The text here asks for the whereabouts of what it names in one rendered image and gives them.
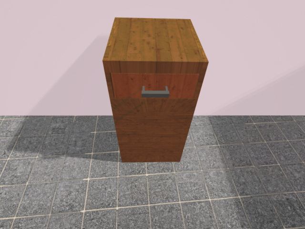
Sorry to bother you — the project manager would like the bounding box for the handle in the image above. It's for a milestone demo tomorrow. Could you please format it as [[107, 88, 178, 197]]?
[[142, 86, 169, 97]]

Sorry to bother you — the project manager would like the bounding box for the drawer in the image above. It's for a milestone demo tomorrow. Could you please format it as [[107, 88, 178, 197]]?
[[111, 73, 199, 98]]

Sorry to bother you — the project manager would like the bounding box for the cabinet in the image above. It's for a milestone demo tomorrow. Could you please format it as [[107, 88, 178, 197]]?
[[102, 17, 209, 163]]

